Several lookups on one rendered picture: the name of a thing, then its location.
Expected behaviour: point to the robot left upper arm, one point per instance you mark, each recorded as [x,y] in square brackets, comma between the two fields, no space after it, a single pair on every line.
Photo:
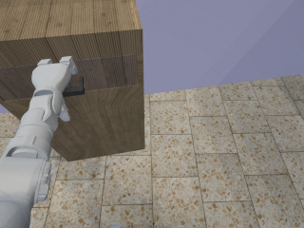
[23,182]

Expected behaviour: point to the left robot forearm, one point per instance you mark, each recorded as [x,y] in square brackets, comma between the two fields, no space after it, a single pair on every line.
[36,130]

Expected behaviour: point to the left robot hand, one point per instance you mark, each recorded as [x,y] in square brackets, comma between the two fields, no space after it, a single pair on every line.
[56,76]

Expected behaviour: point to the drawer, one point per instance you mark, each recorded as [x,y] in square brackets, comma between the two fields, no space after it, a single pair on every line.
[98,72]

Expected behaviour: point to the left robot shin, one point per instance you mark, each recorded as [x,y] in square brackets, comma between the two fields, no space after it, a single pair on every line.
[116,224]

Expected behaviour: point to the handle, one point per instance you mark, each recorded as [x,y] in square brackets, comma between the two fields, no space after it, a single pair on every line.
[75,90]

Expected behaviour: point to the cabinet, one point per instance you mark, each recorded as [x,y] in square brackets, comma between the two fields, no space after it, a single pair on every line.
[105,121]

